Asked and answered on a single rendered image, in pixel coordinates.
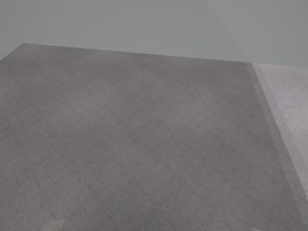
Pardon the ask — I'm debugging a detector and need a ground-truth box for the left robot hand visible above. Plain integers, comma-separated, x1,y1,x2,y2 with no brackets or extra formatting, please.
39,219,65,231

